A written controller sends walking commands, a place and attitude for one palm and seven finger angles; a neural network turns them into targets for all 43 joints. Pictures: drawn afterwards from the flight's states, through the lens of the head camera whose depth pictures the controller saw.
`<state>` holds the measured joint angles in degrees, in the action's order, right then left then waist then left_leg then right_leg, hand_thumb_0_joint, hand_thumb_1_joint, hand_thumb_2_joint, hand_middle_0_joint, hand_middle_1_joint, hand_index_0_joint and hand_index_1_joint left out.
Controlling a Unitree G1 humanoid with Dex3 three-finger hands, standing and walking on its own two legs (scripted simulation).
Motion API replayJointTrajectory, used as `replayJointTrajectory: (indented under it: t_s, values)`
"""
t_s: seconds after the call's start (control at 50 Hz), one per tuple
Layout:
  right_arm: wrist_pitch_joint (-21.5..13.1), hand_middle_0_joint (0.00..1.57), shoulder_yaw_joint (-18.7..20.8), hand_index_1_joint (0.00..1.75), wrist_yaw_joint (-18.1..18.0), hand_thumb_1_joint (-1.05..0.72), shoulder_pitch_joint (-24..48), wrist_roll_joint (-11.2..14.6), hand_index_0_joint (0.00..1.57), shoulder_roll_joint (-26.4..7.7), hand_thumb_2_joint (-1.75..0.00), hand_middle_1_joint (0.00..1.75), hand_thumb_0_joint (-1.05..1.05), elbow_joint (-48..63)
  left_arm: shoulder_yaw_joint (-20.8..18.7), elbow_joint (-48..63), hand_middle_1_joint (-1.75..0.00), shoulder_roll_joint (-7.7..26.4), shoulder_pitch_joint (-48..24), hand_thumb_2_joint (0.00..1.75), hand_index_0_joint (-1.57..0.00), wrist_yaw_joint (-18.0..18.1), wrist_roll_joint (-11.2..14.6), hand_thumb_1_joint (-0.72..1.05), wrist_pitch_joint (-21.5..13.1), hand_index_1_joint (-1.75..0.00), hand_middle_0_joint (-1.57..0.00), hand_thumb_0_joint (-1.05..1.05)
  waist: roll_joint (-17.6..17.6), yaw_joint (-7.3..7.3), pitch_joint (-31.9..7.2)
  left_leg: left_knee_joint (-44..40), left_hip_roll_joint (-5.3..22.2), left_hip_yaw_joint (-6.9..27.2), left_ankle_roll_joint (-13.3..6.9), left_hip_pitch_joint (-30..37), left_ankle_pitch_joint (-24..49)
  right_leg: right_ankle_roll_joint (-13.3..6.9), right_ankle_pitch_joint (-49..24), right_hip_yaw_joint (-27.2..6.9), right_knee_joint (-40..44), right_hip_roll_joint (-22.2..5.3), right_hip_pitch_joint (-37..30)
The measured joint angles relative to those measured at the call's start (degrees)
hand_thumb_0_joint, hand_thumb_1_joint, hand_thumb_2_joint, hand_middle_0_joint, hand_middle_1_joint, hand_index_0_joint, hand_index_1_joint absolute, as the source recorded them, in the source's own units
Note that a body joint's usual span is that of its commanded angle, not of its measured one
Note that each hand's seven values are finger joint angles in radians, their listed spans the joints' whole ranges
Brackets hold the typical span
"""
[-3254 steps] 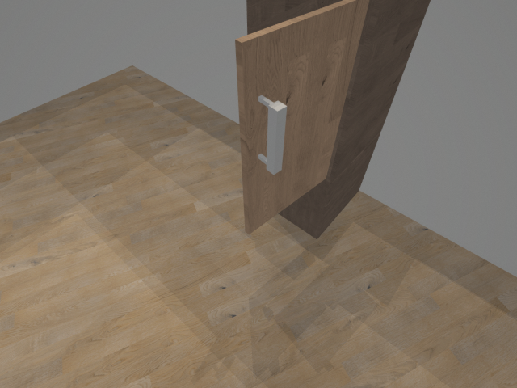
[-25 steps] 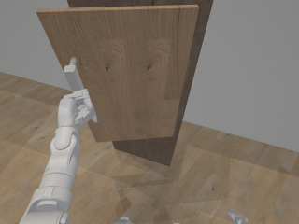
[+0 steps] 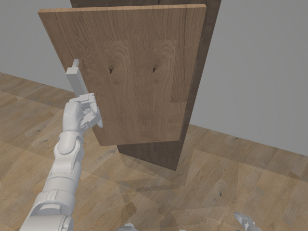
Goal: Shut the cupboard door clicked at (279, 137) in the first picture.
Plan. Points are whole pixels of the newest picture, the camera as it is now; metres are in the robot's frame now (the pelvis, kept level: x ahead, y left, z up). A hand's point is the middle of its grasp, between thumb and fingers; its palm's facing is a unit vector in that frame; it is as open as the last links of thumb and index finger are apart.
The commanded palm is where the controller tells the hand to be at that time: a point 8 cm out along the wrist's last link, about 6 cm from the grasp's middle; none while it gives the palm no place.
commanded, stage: push the door shut along its arc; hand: left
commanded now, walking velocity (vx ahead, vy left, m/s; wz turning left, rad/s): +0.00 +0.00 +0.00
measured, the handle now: (83, 90) +0.48 +0.22 +0.09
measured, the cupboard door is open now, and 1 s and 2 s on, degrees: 24 4 0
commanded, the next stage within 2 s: pull the fist back off the door in 1.76 s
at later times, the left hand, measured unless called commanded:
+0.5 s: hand (97, 96) +0.46 +0.17 +0.09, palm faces -0.03 -1.00 -0.03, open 3.1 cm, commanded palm +0.45 +0.21 +0.08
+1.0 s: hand (103, 82) +0.52 +0.17 +0.09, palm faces -0.16 -0.99 +0.00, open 3.1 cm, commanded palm +0.52 +0.19 +0.08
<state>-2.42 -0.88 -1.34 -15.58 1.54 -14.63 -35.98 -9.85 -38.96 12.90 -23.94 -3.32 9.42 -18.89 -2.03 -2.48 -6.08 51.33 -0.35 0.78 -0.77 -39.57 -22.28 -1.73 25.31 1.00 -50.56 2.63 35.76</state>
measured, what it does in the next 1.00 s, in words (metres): stands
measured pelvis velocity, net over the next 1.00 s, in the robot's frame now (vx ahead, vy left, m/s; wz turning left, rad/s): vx -0.01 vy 0.02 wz -0.01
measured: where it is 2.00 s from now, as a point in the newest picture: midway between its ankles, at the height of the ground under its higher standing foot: outside the picture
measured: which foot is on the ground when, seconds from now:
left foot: down 0.00-1.00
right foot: down 0.00-1.00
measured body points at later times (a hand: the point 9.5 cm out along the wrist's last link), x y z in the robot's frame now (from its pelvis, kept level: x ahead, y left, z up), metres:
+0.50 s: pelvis -0.01 +0.00 -0.01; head +0.07 +0.01 +0.43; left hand +0.45 +0.23 +0.09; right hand +0.04 -0.26 -0.13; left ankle +0.03 +0.11 -0.69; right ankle +0.00 -0.10 -0.69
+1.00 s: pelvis -0.01 +0.02 -0.03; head +0.11 +0.04 +0.41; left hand +0.52 +0.22 +0.09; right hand -0.01 -0.25 -0.13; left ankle +0.03 +0.11 -0.69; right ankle +0.00 -0.10 -0.69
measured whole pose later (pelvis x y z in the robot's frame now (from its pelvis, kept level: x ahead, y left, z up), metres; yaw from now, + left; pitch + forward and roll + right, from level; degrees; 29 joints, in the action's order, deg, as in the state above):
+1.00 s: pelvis -0.01 +0.02 -0.03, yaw -1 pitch +21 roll -4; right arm -2.0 -1.9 -0.4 -22.5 0.6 -15.8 -39.8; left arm -14.8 -73.1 29.7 -61.0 -18.2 7.3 -18.6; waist -2.2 -10.6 -6.7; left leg 61.0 0.2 2.4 -1.9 -57.4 -24.2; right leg -0.7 26.1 2.8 -56.9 3.3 51.7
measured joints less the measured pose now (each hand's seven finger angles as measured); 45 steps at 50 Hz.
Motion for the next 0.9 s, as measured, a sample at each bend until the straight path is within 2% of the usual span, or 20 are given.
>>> replayJointTrajectory:
  t_s: [0.12,0.3,0.46,0.68,0.9]
  values:
    - [0.15,0.2,-0.54,0.3,-0.22,-0.9,0.43,-0.06,0.21,0.47,-0.9,0.3,0.0,-0.23,-1.79,-6.23,-1.5,2.14,-6.35,0.9,-1.31,-1.88,-0.43,0.9,-0.73,-1.5,-1.31,0.02,0.59,-0.89,0.02,0.9,0.11,-0.03,0.04,-1.55,-0.21,-0.02,0.18,-0.01,-0.88,0.1,1.57]
    - [1.17,0.2,-0.21,0.3,0.05,-0.9,-2.68,0.15,0.21,-0.22,-0.9,0.3,0.0,-1.42,-3.31,-15.02,-1.5,5.1,-13.04,0.9,-1.31,-6.33,0.1,0.9,-1.76,-1.5,-1.34,0.02,0.1,-1.48,-0.36,2.16,0.05,0.15,-0.16,-3.84,-0.61,0.15,0.46,0.21,-1.76,0.07,3.6]
    - [1.47,0.2,0.01,0.3,0.17,-0.9,-4.56,0.08,0.21,-0.68,-0.9,0.3,0.0,-2.83,-4.17,-22.11,-1.5,8.43,-20.11,0.9,-1.31,-8.62,-0.1,0.9,-2.72,-1.5,-1.33,0.02,0.35,-2.97,-0.1,4.02,0.04,0.76,-0.21,-7.34,-0.64,0.17,0.49,0.89,-3.17,0.1,6.69]
    - [1.06,0.2,-0.19,0.3,0.22,-0.9,-5.78,-0.13,0.21,-1.41,-0.9,0.3,0.0,-3.49,-5.14,-28.81,-1.5,12.93,-27.89,0.9,-1.32,-11.92,-0.44,0.9,-1.91,-1.5,-1.31,0.02,0.38,-5.52,-0.39,6.51,0.35,1.28,-0.45,-12.2,-0.86,0.4,0.29,1.44,-4.63,0.46,10.98]
    - [0.4,0.2,-0.65,0.3,0.71,-0.9,-6.65,-0.74,0.21,-1.38,-0.9,0.3,0.0,-3.75,-4.59,-32.52,-1.5,15.87,-34.46,0.9,-1.31,-13.67,-1.59,0.9,-0.53,-1.5,-1.3,0.02,-0.02,-7.32,-0.58,8.89,0.41,1.63,-0.86,-16.58,-1.52,0.79,0.59,1.84,-6.05,0.59,14.81]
